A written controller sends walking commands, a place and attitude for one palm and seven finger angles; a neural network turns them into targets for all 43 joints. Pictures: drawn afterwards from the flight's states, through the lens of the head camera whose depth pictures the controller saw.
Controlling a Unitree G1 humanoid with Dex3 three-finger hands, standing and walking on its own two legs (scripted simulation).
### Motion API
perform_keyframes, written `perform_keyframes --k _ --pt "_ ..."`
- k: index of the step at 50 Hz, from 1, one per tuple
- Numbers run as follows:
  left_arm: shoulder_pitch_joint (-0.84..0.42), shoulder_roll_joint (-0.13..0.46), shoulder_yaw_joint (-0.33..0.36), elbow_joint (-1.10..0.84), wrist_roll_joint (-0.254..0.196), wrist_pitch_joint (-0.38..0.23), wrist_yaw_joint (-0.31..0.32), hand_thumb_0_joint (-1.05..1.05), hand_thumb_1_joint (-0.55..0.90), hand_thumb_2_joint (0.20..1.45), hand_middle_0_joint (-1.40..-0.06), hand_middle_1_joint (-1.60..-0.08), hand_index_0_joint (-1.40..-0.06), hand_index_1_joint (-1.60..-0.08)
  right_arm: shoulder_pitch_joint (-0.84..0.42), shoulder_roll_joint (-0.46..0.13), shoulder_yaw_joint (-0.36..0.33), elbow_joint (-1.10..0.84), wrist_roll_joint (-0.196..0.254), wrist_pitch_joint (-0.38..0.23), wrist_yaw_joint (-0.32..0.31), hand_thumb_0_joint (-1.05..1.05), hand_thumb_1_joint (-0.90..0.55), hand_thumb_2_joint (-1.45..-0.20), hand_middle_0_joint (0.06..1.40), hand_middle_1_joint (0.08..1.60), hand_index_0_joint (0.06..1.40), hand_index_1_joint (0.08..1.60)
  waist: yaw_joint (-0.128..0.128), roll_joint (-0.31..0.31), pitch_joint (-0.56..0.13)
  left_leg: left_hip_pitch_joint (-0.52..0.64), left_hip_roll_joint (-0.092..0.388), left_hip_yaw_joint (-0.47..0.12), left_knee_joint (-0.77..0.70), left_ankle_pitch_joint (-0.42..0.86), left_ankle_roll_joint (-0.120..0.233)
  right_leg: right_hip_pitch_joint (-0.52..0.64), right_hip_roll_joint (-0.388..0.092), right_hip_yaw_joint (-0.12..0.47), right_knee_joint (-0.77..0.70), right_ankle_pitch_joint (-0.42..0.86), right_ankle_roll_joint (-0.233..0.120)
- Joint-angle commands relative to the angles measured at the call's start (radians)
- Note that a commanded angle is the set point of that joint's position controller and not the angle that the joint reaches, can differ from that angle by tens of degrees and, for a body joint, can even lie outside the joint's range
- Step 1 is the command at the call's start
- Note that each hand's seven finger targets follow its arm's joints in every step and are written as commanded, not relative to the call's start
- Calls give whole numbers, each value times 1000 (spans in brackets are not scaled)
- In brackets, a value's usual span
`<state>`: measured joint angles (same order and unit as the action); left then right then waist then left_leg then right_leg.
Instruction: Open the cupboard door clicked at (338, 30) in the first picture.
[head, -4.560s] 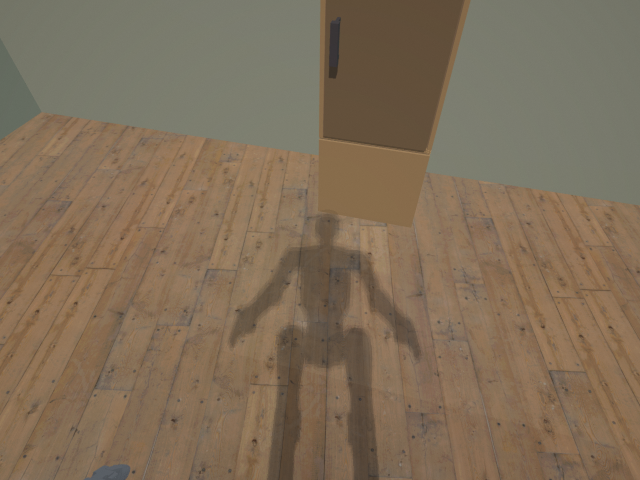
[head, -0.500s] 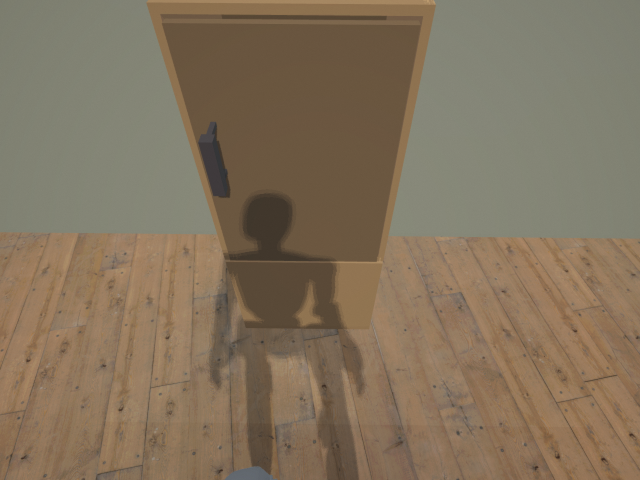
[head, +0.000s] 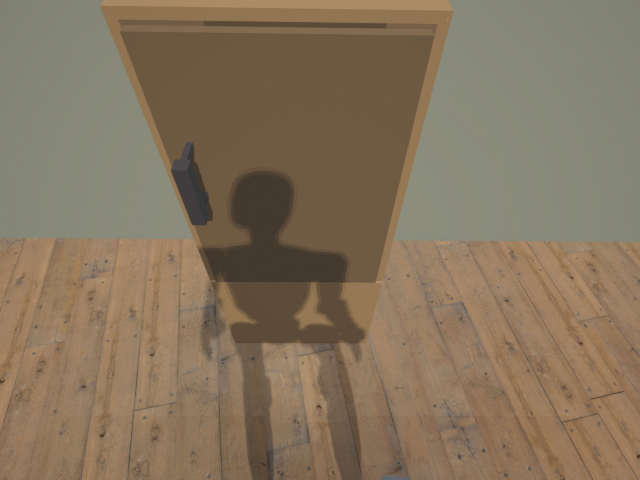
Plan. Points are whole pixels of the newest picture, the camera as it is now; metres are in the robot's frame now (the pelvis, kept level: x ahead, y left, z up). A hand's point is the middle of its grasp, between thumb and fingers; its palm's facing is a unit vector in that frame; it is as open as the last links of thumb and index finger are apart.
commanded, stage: come to a stop and stand still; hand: left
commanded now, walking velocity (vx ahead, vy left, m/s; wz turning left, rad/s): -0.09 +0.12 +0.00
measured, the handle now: (194, 184) +0.54 +0.25 +0.02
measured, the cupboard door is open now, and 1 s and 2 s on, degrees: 0 0 0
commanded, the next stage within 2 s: look again from close up in 0.94 s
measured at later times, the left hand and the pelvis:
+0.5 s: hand out of the picture +0.00 +0.18 -0.16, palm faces +0.09 -0.97 -0.24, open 7.4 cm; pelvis -0.03 -0.01 +0.00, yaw +1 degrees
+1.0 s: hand out of the picture -0.05 +0.17 -0.17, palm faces +0.02 -0.98 -0.18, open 7.3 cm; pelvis -0.05 +0.01 +0.01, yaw +0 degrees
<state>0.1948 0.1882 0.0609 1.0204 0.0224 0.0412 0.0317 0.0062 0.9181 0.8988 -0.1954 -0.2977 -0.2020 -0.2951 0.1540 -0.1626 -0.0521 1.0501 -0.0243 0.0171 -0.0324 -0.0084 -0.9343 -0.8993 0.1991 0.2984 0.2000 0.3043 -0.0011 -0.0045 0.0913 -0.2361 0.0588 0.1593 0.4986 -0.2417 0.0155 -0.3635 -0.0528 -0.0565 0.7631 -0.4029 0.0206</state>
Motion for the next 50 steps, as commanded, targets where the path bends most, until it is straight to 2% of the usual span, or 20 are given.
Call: perform_keyframes --k 1,2,3,4,5,7,11,19,23,25,27,28,29,31,34,37,39,40,41,50 --pt "163 54 11 -26 1 -21 0 0 900 900 -200 -300 -200 -300 15 -169 -47 -61 3 -1 -1 0 -900 -900 200 300 200 300 41 126 -128 30 199 -127 -3 425 69 160 -12 -6 -266 257 -5" --pt "159 114 14 -33 9 -34 5 0 900 900 -200 -300 -200 -300 48 -123 -42 -63 12 1 8 0 -900 -900 200 300 200 300 33 -35 -143 -26 105 -71 112 200 9 215 -104 98 -364 486 -24" --pt "128 199 23 -46 15 -44 8 0 900 900 -200 -300 -200 -300 79 -57 -29 -82 18 5 16 0 -900 -900 200 300 200 300 14 -255 -135 -163 -26 -22 257 -234 -41 247 -313 302 -399 759 -116" --pt "154 211 20 -55 6 -40 6 0 900 900 -200 -300 -200 -300 43 -74 -31 -91 18 27 9 0 -900 -900 200 300 200 300 57 -198 -149 -133 -34 -130 412 -388 -35 161 -386 325 -424 798 -204" --pt "116 203 23 -54 6 -42 10 0 900 900 -200 -300 -200 -300 36 -74 -31 -88 13 39 8 0 -900 -900 200 300 200 300 34 -231 -135 -163 -41 -178 521 -377 -33 129 -359 338 -430 760 -225" --pt "30 174 21 -76 3 -38 17 0 900 900 -200 -300 -200 -300 75 -102 -36 -60 9 43 12 0 -900 -900 200 300 200 300 5 -131 -106 -232 -31 -200 653 -264 -47 169 -310 254 -403 733 -216" --pt "67 180 26 -80 1 -46 22 0 900 900 -200 -300 -200 -300 56 -119 -32 -73 2 45 24 0 -900 -900 200 300 200 300 36 -129 -128 -280 -33 -209 664 -171 -78 247 -292 221 -405 679 -197" --pt "86 201 32 -69 13 -37 5 0 900 900 -200 -300 -200 -300 48 -98 -14 -89 11 25 34 0 -900 -900 200 300 200 300 58 -187 -116 -136 -37 -132 281 -198 -61 218 -241 236 -500 272 -181" --pt "62 194 30 -52 8 -29 2 0 900 900 -200 -300 -200 -300 129 -84 -2 -59 16 7 26 0 -900 -900 200 300 200 300 24 -190 -123 21 -51 -96 38 -108 -41 142 -195 207 -488 180 -144" --pt "38 157 19 -45 -5 -20 0 0 900 900 -200 -300 -200 -300 205 -94 2 -24 15 -4 20 0 -900 -900 200 300 200 300 -13 -95 -101 175 -24 -111 -126 -28 -25 -14 -135 160 -447 -6 -78" --pt "56 69 1 -60 -10 -11 -8 0 900 900 -200 -300 -200 -300 177 -186 -10 -56 3 -10 16 0 -900 -900 200 300 200 300 0 183 -31 -8 216 -392 -319 -239 61 -37 -8 8 -239 0 -8" --pt "51 56 -3 -56 -7 -13 -10 0 900 900 -200 -300 -200 -300 113 -201 -7 -73 0 -9 10 0 -900 -900 200 300 200 300 18 204 -5 -133 245 -444 -376 -299 99 10 7 -8 -162 20 -1" --pt "40 55 -6 -34 2 -7 -9 0 900 900 -200 -300 -200 -300 62 -175 0 -70 1 -16 6 0 -900 -900 200 300 200 300 20 263 31 -177 217 -406 -405 -287 100 42 -2 14 -95 21 0" --pt "93 53 -12 7 2 -7 -15 0 900 900 -200 -300 -200 -300 24 -143 14 -60 4 -18 -4 0 -900 -900 200 300 200 300 46 239 29 -134 159 -308 -356 -132 97 43 0 36 -20 42 -6" --pt "109 37 -26 31 -3 -23 -13 0 900 900 -200 -300 -200 -300 78 -129 16 -26 7 -27 -9 0 -900 -900 200 300 200 300 32 157 -5 4 141 -256 -257 153 101 48 -6 26 -143 47 4" --pt "152 66 -33 72 -9 -46 -4 0 900 900 -200 -300 -200 -300 141 -108 16 11 21 -40 -11 0 -900 -900 200 300 200 300 22 44 -77 67 83 -208 -114 356 44 196 -40 77 -389 357 -6" --pt "149 81 -35 89 -11 -55 2 0 900 900 -200 -300 -200 -300 162 -86 20 23 25 -43 -7 0 -900 -900 200 300 200 300 1 -2 -122 86 51 -180 -111 281 5 226 -87 104 -364 488 -33" --pt "138 80 -35 94 -13 -58 3 0 900 900 -200 -300 -200 -300 160 -87 22 32 23 -37 -8 0 -900 -900 200 300 200 300 -1 -81 -118 96 50 -174 -106 237 -3 214 -81 110 -364 484 -39" --pt "134 67 -39 99 -14 -58 3 0 900 900 -200 -300 -200 -300 161 -86 23 39 22 -36 -8 0 -900 -900 200 300 200 300 -1 -97 -107 105 51 -168 -116 201 -4 193 -82 110 -376 459 -40" --pt "129 43 -41 105 -15 -47 6 0 900 900 -200 -300 -200 -300 186 -52 37 81 17 -34 -7 0 -900 -900 200 300 200 300 6 1 -7 39 45 -176 -177 75 0 155 -54 108 -428 239 -36"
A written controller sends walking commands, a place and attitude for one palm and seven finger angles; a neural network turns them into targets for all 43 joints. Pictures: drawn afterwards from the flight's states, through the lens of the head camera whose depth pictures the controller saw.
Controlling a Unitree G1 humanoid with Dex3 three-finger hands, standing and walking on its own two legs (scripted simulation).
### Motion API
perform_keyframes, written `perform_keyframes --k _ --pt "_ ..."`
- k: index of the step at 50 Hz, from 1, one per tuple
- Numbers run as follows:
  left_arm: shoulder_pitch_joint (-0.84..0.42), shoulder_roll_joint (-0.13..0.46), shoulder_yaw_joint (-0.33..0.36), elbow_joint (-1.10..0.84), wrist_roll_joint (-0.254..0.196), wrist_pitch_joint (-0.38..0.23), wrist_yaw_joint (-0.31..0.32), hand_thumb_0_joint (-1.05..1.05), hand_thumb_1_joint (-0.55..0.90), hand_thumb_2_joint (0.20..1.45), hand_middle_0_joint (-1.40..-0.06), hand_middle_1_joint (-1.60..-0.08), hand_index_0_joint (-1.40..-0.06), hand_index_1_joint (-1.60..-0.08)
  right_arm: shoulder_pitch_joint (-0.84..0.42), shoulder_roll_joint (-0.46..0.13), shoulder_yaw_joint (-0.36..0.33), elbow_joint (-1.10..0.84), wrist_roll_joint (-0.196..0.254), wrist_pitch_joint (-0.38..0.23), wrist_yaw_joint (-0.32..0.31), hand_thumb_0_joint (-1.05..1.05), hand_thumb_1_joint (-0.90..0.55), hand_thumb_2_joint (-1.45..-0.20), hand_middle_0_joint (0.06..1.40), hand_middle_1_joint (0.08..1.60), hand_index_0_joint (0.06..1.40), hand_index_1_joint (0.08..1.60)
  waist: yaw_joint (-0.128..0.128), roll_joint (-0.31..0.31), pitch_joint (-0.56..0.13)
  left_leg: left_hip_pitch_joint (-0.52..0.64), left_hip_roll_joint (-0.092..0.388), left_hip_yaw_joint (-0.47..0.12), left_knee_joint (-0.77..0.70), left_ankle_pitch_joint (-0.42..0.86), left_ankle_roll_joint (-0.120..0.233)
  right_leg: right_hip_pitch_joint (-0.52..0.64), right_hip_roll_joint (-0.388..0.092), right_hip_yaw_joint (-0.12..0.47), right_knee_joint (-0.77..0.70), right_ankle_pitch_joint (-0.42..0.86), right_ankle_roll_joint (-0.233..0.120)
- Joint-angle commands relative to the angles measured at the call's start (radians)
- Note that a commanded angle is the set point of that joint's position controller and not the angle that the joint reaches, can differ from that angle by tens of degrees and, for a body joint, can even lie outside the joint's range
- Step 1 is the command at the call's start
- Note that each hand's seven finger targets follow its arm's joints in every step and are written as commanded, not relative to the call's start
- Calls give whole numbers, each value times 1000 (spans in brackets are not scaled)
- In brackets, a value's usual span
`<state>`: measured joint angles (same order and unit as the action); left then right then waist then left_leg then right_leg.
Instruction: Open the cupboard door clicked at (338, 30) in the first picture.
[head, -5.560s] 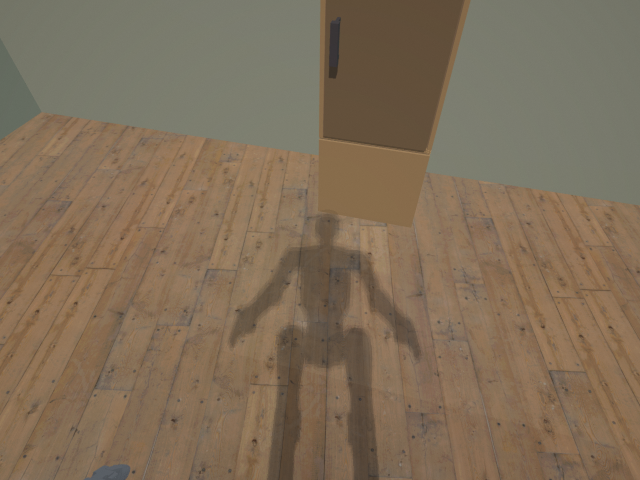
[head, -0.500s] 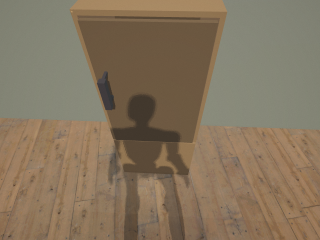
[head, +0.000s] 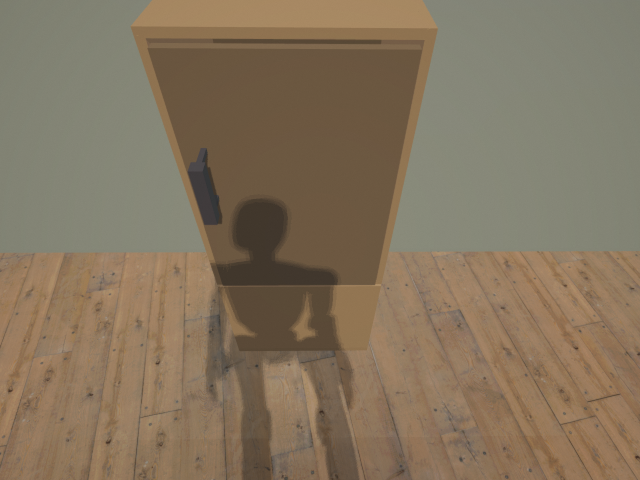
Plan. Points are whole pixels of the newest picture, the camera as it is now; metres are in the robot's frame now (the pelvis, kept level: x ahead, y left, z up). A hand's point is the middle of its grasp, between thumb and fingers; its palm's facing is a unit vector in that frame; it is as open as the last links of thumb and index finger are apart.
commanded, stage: look again from close up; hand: left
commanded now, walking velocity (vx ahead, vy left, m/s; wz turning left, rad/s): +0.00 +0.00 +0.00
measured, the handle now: (207, 186) +0.58 +0.24 +0.01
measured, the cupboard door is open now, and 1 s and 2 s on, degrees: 0 0 0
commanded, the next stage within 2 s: shuffle to correct the standing spot in 0.58 s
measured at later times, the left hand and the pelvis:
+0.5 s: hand out of the picture +0.07 +0.24 -0.16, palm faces +0.03 -0.95 -0.30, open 7.4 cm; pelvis -0.02 +0.01 +0.00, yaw +1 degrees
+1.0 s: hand out of the picture -0.05 +0.19 -0.18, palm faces +0.03 -0.99 -0.16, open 7.4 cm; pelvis +0.00 +0.02 -0.01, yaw +0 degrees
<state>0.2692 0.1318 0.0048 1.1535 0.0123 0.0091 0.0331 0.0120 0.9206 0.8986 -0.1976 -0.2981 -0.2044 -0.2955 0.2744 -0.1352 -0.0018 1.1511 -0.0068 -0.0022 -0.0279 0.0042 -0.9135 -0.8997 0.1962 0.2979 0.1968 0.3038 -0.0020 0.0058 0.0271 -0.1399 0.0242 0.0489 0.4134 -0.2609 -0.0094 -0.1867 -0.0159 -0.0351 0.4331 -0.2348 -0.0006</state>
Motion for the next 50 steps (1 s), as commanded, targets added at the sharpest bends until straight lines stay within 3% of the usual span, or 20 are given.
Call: perform_keyframes --k 1,2,3,4,5,7,8,10,12,14,20,26,34,36,40,46,50 --pt "56 99 14 -27 -5 -16 4 0 900 900 -200 -300 -200 -300 70 -79 -13 -17 -1 -17 -11 0 -900 -900 200 300 200 300 7 -4 51 -53 81 -65 -92 108 25 -14 -91 84 -95 88 -16" --pt "31 283 4 -126 11 -43 4 0 900 900 -200 -300 -200 -300 -7 -221 -27 -140 -11 -13 6 0 -900 -900 200 300 200 300 -13 -67 167 -113 42 -95 -67 101 20 -81 -52 63 -47 27 -29" --pt "51 220 35 -133 4 -51 7 0 900 900 -200 -300 -200 -300 -3 -221 -48 -167 -19 -41 -3 0 -900 -900 200 300 200 300 12 26 -1 -108 67 -99 7 96 39 -27 -97 102 -3 19 -40" --pt "48 238 32 -146 4 -58 6 0 900 900 -200 -300 -200 -300 5 -200 -54 -170 -15 -48 -9 0 -900 -900 200 300 200 300 0 46 -113 -66 59 -100 52 122 46 8 -105 118 -1 68 -55" --pt "47 227 37 -156 5 -58 5 0 900 900 -200 -300 -200 -300 13 -190 -58 -174 -13 -46 -11 0 -900 -900 200 300 200 300 -4 25 -134 -63 55 -90 72 108 46 8 -115 129 -16 67 -62" --pt "34 218 34 -177 4 -52 6 0 900 900 -200 -300 -200 -300 35 -170 -50 -186 -14 -35 -7 0 -900 -900 200 300 200 300 -15 -84 -82 -100 42 -71 85 80 49 -6 -120 136 -33 72 -69" --pt "24 225 39 -182 5 -51 6 0 900 900 -200 -300 -200 -300 36 -180 -54 -186 -12 -34 -6 0 -900 -900 200 300 200 300 -17 -84 -38 -113 40 -70 80 81 49 -26 -121 134 -33 81 -69" --pt "4 244 45 -198 5 -49 5 0 900 900 -200 -300 -200 -300 21 -212 -60 -193 -11 -37 -7 0 -900 -900 200 300 200 300 -14 -12 4 -115 57 -85 54 142 53 -45 -101 108 2 150 -65" --pt "14 240 41 -204 3 -45 3 0 900 900 -200 -300 -200 -300 13 -212 -52 -194 -12 -38 -5 0 -900 -900 200 300 200 300 -4 11 -37 -95 74 -87 55 229 57 -1 -88 81 34 231 -57" --pt "1 255 42 -209 1 -42 1 0 900 900 -200 -300 -200 -300 -11 -237 -54 -201 -12 -36 -5 0 -900 -900 200 300 200 300 -1 -2 -24 -99 78 -89 42 242 53 4 -89 72 37 246 -49" --pt "-60 293 35 -215 2 -34 -9 0 900 900 -200 -300 -200 -300 -81 -285 -47 -210 -14 -30 5 0 -900 -900 200 300 200 300 3 13 26 -114 84 -103 -29 131 50 -12 -91 80 -21 117 -33" --pt "-83 306 26 -209 3 -32 -15 0 900 900 -200 -300 -200 -300 -106 -304 -41 -206 -13 -27 14 0 -900 -900 200 300 200 300 2 -4 15 -100 82 -114 -74 67 45 -5 -96 84 -67 57 -21" --pt "-61 285 15 -177 4 -30 -12 0 900 900 -200 -300 -200 -300 -97 -289 -34 -168 -9 -23 18 0 -900 -900 200 300 200 300 2 -6 6 -92 84 -117 -108 31 38 9 -100 76 -89 46 -8" --pt "-9 219 2 -146 5 -21 -10 0 900 900 -200 -300 -200 -300 -58 -224 -20 -141 -12 -9 21 0 -900 -900 200 300 200 300 0 -20 16 -99 75 -104 -113 -105 29 -5 -97 72 -101 -80 2" --pt "49 202 12 -137 14 -12 -15 0 900 900 -200 -300 -200 -300 -15 -220 -28 -122 -16 5 21 0 -900 -900 200 300 200 300 4 -1 87 -165 77 -121 -127 -317 47 -63 -74 74 -79 -264 -9" --pt "134 149 22 -115 12 -26 -19 0 900 900 -200 -300 -200 -300 48 -181 -33 -99 -9 -9 14 0 -900 -900 200 300 200 300 5 29 122 -170 87 -127 -94 -291 70 -77 -62 76 -22 -207 -38" --pt "172 103 26 -101 12 -34 -19 0 900 900 -200 -300 -200 -300 107 -163 -41 -81 -5 -21 5 0 -900 -900 200 300 200 300 1 45 127 -143 118 -144 -95 -251 92 -86 -41 43 52 -124 -45"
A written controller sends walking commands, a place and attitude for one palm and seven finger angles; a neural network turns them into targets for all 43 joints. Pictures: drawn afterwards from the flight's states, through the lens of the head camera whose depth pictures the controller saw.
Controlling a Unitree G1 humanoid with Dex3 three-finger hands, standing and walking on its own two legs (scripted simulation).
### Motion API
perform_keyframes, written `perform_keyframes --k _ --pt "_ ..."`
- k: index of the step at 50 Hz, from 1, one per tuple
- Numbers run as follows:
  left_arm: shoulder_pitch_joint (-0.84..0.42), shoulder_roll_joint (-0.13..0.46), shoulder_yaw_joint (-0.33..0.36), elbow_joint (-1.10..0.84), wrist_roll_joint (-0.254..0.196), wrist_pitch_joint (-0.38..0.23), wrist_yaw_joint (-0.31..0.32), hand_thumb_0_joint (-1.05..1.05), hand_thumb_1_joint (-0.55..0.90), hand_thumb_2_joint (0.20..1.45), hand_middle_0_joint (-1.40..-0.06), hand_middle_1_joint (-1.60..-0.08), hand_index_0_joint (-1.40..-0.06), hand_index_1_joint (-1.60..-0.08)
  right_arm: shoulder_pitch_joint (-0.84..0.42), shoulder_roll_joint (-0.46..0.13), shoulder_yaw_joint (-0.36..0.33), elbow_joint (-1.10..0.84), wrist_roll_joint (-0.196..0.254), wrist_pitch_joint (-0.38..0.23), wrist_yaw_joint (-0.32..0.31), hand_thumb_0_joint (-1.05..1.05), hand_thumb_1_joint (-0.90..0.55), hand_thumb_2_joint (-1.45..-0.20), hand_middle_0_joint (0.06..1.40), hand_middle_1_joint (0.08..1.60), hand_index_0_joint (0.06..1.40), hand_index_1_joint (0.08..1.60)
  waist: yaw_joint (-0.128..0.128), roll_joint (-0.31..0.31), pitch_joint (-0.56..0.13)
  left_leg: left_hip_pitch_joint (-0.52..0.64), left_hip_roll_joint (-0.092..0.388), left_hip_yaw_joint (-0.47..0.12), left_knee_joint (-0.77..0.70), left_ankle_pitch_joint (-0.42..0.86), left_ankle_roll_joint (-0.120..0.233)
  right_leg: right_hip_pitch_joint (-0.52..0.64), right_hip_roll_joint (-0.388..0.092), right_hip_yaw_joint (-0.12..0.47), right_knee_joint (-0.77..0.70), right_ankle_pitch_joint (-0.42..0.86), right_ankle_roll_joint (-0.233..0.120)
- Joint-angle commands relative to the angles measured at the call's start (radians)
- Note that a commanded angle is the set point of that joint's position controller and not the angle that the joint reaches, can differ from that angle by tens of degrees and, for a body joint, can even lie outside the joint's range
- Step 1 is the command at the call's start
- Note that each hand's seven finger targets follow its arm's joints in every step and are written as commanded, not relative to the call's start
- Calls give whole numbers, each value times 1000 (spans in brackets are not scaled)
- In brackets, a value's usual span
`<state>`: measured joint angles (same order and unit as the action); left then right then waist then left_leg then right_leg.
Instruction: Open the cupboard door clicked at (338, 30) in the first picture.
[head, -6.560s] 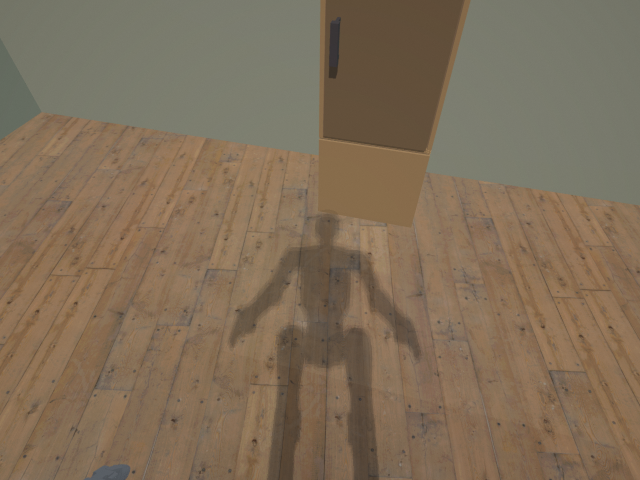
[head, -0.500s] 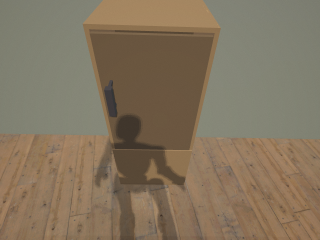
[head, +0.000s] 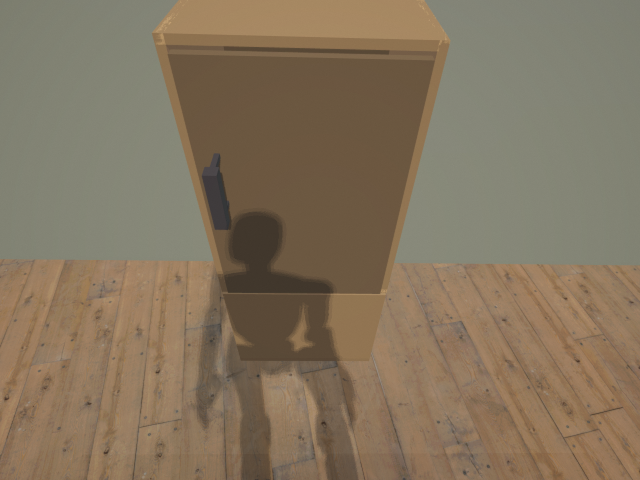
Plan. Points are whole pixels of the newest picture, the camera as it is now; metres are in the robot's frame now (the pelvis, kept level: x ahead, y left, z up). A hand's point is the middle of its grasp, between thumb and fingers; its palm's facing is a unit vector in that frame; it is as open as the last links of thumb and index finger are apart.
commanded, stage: come to a stop and stand still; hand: left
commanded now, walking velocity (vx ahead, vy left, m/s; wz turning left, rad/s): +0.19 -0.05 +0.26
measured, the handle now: (219, 191) +0.58 +0.22 +0.02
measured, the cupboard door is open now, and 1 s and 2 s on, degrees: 0 0 0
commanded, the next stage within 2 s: look again from close up in 1.08 s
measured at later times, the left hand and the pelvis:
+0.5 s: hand out of the picture +0.05 +0.18 -0.17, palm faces +0.05 -0.97 -0.24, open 7.3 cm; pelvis +0.03 +0.00 +0.00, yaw +0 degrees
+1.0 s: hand out of the picture -0.03 +0.22 -0.17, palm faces +0.00 -0.98 -0.21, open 7.4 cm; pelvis -0.04 +0.04 +0.00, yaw +0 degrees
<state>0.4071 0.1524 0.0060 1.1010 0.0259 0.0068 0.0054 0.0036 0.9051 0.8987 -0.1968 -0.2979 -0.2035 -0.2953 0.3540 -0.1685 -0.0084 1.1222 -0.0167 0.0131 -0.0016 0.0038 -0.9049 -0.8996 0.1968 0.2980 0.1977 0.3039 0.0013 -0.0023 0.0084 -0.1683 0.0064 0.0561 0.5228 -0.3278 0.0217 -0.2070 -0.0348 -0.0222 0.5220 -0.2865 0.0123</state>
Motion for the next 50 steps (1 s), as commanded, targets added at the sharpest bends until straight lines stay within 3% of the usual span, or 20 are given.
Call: perform_keyframes --k 1,4,5,7,9,12,15,18,24,25,26,28,29,31,32,34,36,40,43,50 --pt "42 73 26 -45 -2 -34 10 0 900 900 -200 -300 -200 -300 43 -125 -35 -45 6 -41 -23 0 -900 -900 200 300 200 300 -4 65 132 -105 144 -157 -196 -133 68 -53 -19 14 -10 -33 -57" --pt "94 59 33 -26 -2 -44 16 0 900 900 -200 -300 -200 -300 46 -95 -33 -41 9 -53 -30 0 -900 -900 200 300 200 300 19 11 88 -114 120 -105 -73 94 66 34 -47 30 -1 129 -66" --pt "123 65 35 -9 -3 -46 24 0 900 900 -200 -300 -200 -300 38 -73 -28 -43 11 -54 -34 0 -900 -900 200 300 200 300 24 -52 70 -132 78 -44 13 202 41 87 -80 72 -17 287 -75" --pt "171 91 41 16 -9 -45 40 0 900 900 -200 -300 -200 -300 34 -25 -16 -43 14 -47 -41 0 -900 -900 200 300 200 300 21 -165 39 -179 37 20 106 155 -3 172 -172 143 -42 657 -106" --pt "110 75 29 9 -13 -43 51 0 900 900 -200 -300 -200 -300 44 -7 -14 -26 20 -35 -46 0 -900 -900 200 300 200 300 -16 -101 38 -84 61 2 22 210 -20 118 -168 86 -14 880 -93" --pt "61 67 31 -30 -16 -29 64 0 900 900 -200 -300 -200 -300 82 -42 -34 -7 18 -30 -60 0 -900 -900 200 300 200 300 -20 31 26 58 105 -4 15 785 -13 51 -90 20 51 787 -29" --pt "25 74 46 -65 -13 -19 69 0 900 900 -200 -300 -200 -300 72 -75 -57 -34 15 -18 -62 0 -900 -900 200 300 200 300 -22 73 -23 127 137 -12 36 956 3 7 -65 -6 90 609 -19" --pt "-27 59 49 -90 -7 -8 61 0 900 900 -200 -300 -200 -300 22 -79 -68 -57 7 -12 -57 0 -900 -900 200 300 200 300 -14 58 42 107 151 -18 4 853 27 -50 -44 -10 80 410 -12" --pt "-1 114 57 -102 -4 -12 51 0 900 900 -200 -300 -200 -300 -30 -51 -63 -111 10 -5 -45 0 -900 -900 200 300 200 300 -1 -76 -10 -24 63 22 63 333 -21 65 -162 101 -5 743 -95" --pt "32 187 58 -85 2 -38 83 0 900 900 -200 -300 -200 -300 -131 -94 -61 -192 19 -36 -37 0 -900 -900 200 300 200 300 27 -307 -14 -124 45 74 175 179 -44 136 -154 115 -24 1295 -27" --pt "47 199 55 -136 4 -50 78 0 900 900 -200 -300 -200 -300 -107 -54 -52 -242 16 -28 -18 0 -900 -900 200 300 200 300 31 -365 -85 -238 12 -22 224 -103 -8 259 -220 174 24 1325 -80" --pt "-40 201 46 -178 8 -50 65 0 900 900 -200 -300 -200 -300 -130 -51 -43 -250 16 -28 -9 0 -900 -900 200 300 200 300 5 -80 -133 -174 0 -1 89 -90 -1 225 -202 127 59 1027 -124" --pt "-91 203 43 -188 -7 -49 62 0 900 900 -200 -300 -200 -300 -73 -60 -41 -219 13 -31 -8 0 -900 -900 200 300 200 300 -35 -20 -165 -54 12 -7 -45 91 0 163 -174 108 100 839 -106" --pt "-120 151 25 -199 -18 -23 56 0 900 900 -200 -300 -200 -300 -67 -138 -43 -206 -2 -38 -15 0 -900 -900 200 300 200 300 -14 264 -88 21 179 -165 -89 550 63 -15 -34 6 105 149 -30" --pt "-128 136 14 -191 -11 -9 55 0 900 900 -200 -300 -200 -300 -85 -140 -36 -207 -2 -35 -19 0 -900 -900 200 300 200 300 -2 317 1 -42 213 -201 -136 599 99 -45 5 -15 115 -152 -13" --pt "-125 129 7 -173 -8 3 43 0 900 900 -200 -300 -200 -300 -133 -148 -28 -224 -4 -30 -24 0 -900 -900 200 300 200 300 20 161 112 -133 193 -201 -152 391 111 -60 6 1 90 -137 -25" --pt "-110 122 5 -156 -8 -1 30 0 900 900 -200 -300 -200 -300 -162 -146 -24 -233 -1 -26 -20 0 -900 -900 200 300 200 300 23 57 105 -158 142 -173 -175 84 73 -36 -5 34 -24 -32 -32" --pt "-120 148 3 -157 -2 -2 21 0 900 900 -200 -300 -200 -300 -132 -160 -29 -219 -4 -27 -10 0 -900 -900 200 300 200 300 7 57 141 -217 119 -200 -286 -267 50 -61 -7 51 -52 -75 -37" --pt "-91 140 3 -152 1 -6 21 0 900 900 -200 -300 -200 -300 -121 -164 -33 -212 -4 -28 -8 0 -900 -900 200 300 200 300 11 10 113 -205 119 -200 -288 -272 54 -65 -8 62 -63 -86 -36" --pt "-49 121 4 -119 -2 -17 18 0 900 900 -200 -300 -200 -300 -86 -154 -29 -173 -2 -29 -10 0 -900 -900 200 300 200 300 3 12 71 -162 102 -188 -262 -238 51 -101 -11 114 -95 -130 -41"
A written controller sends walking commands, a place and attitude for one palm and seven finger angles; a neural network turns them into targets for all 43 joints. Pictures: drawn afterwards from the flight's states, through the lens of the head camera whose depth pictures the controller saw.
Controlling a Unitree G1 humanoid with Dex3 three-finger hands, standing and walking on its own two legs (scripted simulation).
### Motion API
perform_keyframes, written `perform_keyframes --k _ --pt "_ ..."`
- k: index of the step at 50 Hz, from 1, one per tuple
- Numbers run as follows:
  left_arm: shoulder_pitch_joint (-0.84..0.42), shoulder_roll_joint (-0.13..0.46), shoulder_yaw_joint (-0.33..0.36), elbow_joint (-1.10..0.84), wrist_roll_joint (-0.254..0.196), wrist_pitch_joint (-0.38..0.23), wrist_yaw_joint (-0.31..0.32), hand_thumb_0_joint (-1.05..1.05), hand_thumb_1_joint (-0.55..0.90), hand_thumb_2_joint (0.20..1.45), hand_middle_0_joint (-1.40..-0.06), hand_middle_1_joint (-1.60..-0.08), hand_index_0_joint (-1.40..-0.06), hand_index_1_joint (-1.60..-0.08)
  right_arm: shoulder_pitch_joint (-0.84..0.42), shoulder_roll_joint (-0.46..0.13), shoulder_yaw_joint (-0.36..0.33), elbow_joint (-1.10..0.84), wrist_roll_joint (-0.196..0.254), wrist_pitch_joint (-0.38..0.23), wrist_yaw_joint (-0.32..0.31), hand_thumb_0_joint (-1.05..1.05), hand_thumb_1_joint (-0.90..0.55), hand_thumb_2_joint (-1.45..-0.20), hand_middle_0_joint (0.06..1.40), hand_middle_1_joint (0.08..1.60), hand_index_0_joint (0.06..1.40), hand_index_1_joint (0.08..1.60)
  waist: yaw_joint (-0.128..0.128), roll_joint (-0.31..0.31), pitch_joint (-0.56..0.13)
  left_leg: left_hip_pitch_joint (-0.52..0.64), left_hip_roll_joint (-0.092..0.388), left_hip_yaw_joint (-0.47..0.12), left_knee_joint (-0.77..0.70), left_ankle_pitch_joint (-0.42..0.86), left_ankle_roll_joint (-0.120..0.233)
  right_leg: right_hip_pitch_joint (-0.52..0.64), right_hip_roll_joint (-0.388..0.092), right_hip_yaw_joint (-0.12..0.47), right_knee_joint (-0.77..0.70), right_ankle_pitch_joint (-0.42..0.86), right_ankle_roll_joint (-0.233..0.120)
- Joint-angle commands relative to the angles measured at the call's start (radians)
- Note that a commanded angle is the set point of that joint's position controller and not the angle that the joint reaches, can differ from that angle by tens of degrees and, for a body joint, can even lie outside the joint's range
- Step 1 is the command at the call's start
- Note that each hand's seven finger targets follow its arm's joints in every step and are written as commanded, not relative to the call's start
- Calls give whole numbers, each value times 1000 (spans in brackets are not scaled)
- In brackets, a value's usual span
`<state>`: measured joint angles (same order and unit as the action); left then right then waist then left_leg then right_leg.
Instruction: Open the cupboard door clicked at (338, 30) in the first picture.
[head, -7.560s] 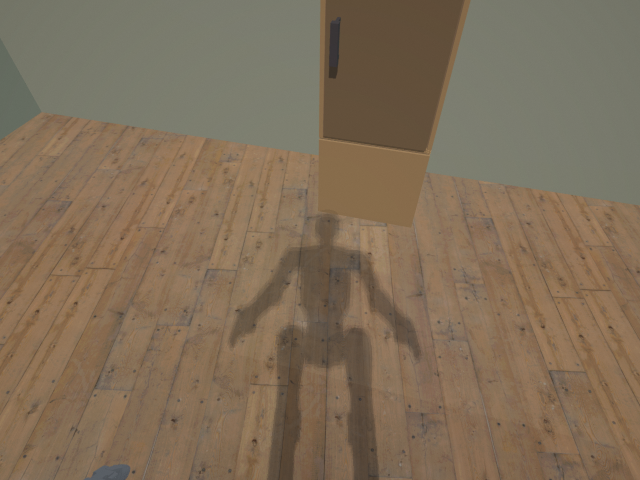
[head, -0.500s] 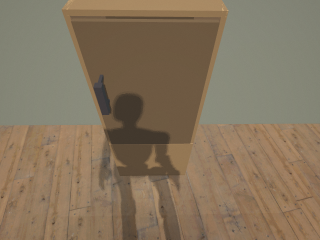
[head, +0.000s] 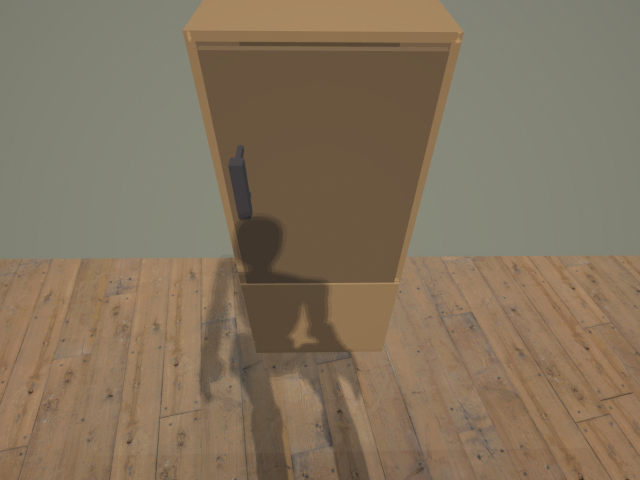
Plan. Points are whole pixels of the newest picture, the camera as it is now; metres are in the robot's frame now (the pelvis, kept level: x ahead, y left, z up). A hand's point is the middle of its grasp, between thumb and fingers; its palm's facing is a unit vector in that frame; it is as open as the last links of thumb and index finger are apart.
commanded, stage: come to a stop and stand still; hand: left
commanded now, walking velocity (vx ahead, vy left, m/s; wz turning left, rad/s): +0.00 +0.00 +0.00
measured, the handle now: (242, 182) +0.62 +0.19 +0.02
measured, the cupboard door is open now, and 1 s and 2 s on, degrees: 0 0 0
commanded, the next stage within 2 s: look again from close up in 0.08 s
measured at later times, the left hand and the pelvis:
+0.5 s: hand out of the picture +0.01 +0.14 -0.17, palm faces +0.01 -0.98 -0.19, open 7.4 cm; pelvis +0.02 -0.02 +0.00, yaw +0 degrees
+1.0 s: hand (222, 365) +0.26 +0.15 +0.00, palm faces +0.24 -0.97 -0.03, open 7.7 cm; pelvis +0.06 -0.05 -0.02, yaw +4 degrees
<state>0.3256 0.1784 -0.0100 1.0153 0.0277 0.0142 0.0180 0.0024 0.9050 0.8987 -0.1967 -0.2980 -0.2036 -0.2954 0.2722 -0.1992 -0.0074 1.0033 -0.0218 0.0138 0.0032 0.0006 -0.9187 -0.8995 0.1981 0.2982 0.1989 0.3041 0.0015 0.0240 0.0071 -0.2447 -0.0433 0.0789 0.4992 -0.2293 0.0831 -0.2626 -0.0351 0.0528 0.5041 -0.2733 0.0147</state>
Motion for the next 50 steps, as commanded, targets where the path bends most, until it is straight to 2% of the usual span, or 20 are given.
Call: perform_keyframes --k 1,6,15,20,24,27,30,35,38,39,40,41,42,43,44,45,46,47,48,50 --pt "39 93 18 -27 -4 -26 5 0 900 900 -200 -300 -200 -300 1 -122 -29 -49 3 -30 -16 0 -900 -900 200 300 200 300 2 -7 69 -79 151 -206 -234 -324 -12 -47 -12 47 -80 -138 -46" --pt "57 87 13 13 -6 -35 8 0 900 900 -200 -300 -200 -300 19 -110 -24 -9 9 -41 -19 0 -900 -900 200 300 200 300 3 -8 62 -63 153 -212 -233 -274 -13 -30 -22 62 -79 -79 -53" --pt "64 77 10 52 -6 -38 13 0 900 900 -200 -300 -200 -300 45 -92 -21 34 10 -43 -22 0 -900 -900 200 300 200 300 0 -27 99 -63 147 -203 -217 -254 -19 -63 -30 82 -88 -93 -53" --pt "58 74 11 55 -6 -40 14 0 900 900 -200 -300 -200 -300 47 -86 -20 42 10 -50 -25 0 -900 -900 200 300 200 300 0 -15 88 -45 150 -194 -210 -201 -20 -49 -26 78 -67 -16 -53" --pt "44 79 15 50 -7 -46 15 0 900 900 -200 -300 -200 -300 46 -79 -19 40 12 -57 -26 0 -900 -900 200 300 200 300 1 -57 65 -20 137 -166 -166 -97 -22 -29 -40 93 -71 47 -55" --pt "31 87 17 43 -8 -48 16 0 900 900 -200 -300 -200 -300 45 -73 -17 43 13 -59 -28 0 -900 -900 200 300 200 300 -2 -65 41 18 129 -138 -123 4 -27 -20 -46 103 -69 107 -56" --pt "13 96 21 40 -11 -48 16 0 900 900 -200 -300 -200 -300 43 -74 -15 49 11 -62 -31 0 -900 -900 200 300 200 300 -3 -36 26 42 135 -130 -116 65 -30 -6 -46 99 -55 160 -56" --pt "-3 108 26 34 -11 -48 15 0 900 900 -200 -300 -200 -300 32 -77 -14 51 10 -62 -33 0 -900 -900 200 300 200 300 -3 -52 1 65 136 -117 -88 133 -33 27 -52 93 -44 243 -60" --pt "-20 112 27 27 -11 -44 15 0 900 900 -200 -300 -200 -300 26 -77 -12 54 10 -58 -35 0 -900 -900 200 300 200 300 -2 -31 34 58 139 -116 -93 138 -35 19 -47 88 -42 239 -60" --pt "71 112 31 64 -8 -51 57 0 900 900 -200 -300 -200 -300 -59 -106 -17 -12 24 -51 -27 0 -900 -900 200 300 200 300 33 -110 1 18 168 -82 83 203 -70 65 -98 100 -73 497 -34" --pt "-714 380 227 -1514 -195 -269 68 0 877 890 -202 -315 -202 -315 -22 -241 -50 -355 67 -203 -62 0 -900 -900 200 300 200 300 -80 66 -518 220 40 -101 -46 339 -59 142 -1 -8 39 445 -60" --pt "-178 299 218 -1230 -108 -224 100 0 853 880 -203 -330 -203 -330 -94 -148 -34 -302 45 -291 -106 0 -900 -900 200 300 200 300 28 220 -454 313 87 -96 -33 502 -62 72 37 -37 85 247 -70" --pt "101 52 69 -1050 -161 -95 115 0 830 870 -205 -345 -205 -345 -119 -111 -35 -290 60 -321 -97 0 -900 -900 200 300 200 300 -19 212 -257 170 80 -104 -48 430 -109 -54 38 -111 75 71 -51" --pt "35 7 93 -1027 -177 -99 97 0 807 860 -207 -360 -207 -360 -66 -113 -46 -284 60 -325 -89 0 -900 -900 200 300 200 300 -47 97 -101 76 79 -110 -13 376 -105 -116 35 -132 63 88 -37" --pt "13 45 130 -1044 -188 -155 65 0 783 850 -208 -375 -208 -375 -92 -145 -63 -341 46 -336 -77 0 -900 -900 200 300 200 300 -41 65 -10 -14 63 -119 44 280 -100 -174 40 -144 55 101 -38" --pt "139 56 186 -955 -200 -217 23 0 760 840 -210 -390 -210 -390 -93 -153 -80 -359 28 -337 -68 0 -900 -900 200 300 200 300 -17 -54 -54 -86 55 -104 94 229 -91 -182 44 -159 82 127 -38" --pt "276 12 191 -855 -222 -285 -33 0 737 830 -212 -405 -212 -405 -107 -145 -87 -394 20 -336 -58 0 -900 -900 200 300 200 300 11 -184 -58 -179 43 -97 157 183 -88 -224 52 -168 144 139 -34" --pt "381 10 225 -753 -240 -355 -105 0 713 820 -213 -420 -213 -420 -112 -147 -98 -424 27 -331 -42 0 -900 -900 200 300 200 300 52 -217 -64 -255 28 -90 213 190 -98 -223 50 -155 210 190 -44" --pt "392 -2 220 -779 -257 -443 -179 0 690 810 -215 -435 -215 -435 -126 -145 -101 -449 18 -326 -27 0 -900 -900 200 300 200 300 65 -247 -117 -324 23 -78 273 176 -103 -246 45 -147 288 235 -42" --pt "343 45 244 -819 -281 -608 -326 0 643 790 -218 -465 -218 -465 -162 -155 -112 -511 18 -333 -6 0 -900 -900 200 300 200 300 63 -193 -179 -430 6 -60 388 109 -105 -300 34 -101 391 268 -37"
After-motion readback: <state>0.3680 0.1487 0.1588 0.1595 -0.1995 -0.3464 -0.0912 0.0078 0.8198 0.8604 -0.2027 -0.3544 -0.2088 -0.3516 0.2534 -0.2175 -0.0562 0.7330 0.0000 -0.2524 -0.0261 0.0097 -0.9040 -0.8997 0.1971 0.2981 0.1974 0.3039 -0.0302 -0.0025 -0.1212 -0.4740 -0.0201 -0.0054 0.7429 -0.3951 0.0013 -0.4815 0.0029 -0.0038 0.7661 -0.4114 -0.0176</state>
